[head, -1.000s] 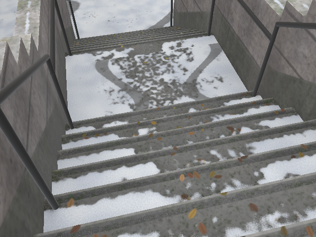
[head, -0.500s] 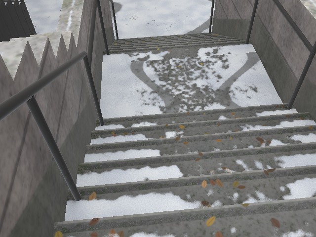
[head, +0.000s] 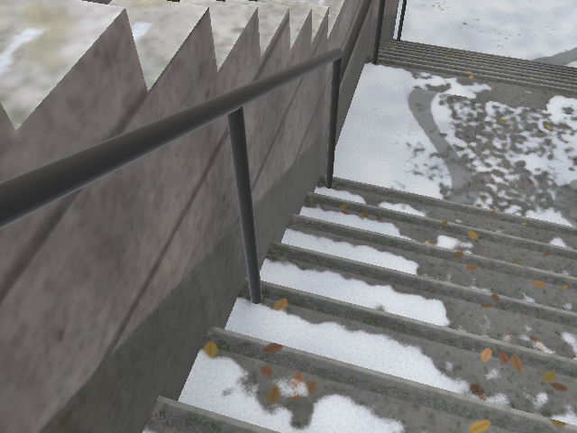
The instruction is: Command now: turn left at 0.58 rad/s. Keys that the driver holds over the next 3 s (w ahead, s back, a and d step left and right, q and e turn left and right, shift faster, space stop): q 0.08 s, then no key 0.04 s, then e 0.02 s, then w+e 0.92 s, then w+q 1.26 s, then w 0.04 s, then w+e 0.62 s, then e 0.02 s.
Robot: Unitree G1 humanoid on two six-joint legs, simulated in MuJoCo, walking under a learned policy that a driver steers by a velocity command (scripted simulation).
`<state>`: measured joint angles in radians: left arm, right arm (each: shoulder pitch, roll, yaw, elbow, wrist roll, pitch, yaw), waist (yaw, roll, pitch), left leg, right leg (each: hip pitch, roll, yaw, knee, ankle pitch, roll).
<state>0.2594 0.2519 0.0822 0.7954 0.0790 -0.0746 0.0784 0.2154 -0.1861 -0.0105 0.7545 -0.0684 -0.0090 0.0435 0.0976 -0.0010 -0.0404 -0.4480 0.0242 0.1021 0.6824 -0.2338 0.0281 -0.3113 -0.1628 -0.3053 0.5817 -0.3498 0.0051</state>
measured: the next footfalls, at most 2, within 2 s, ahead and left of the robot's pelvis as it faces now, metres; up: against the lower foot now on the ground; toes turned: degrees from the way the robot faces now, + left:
right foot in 0.76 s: +0.31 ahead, -0.21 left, -0.17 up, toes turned -15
left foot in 1.26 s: +0.64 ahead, -0.11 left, -0.34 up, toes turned -17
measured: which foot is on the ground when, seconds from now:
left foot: down 0.00-0.76, up 0.78-1.00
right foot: down 0.00-0.00, up 0.02-0.74, down 0.76-1.00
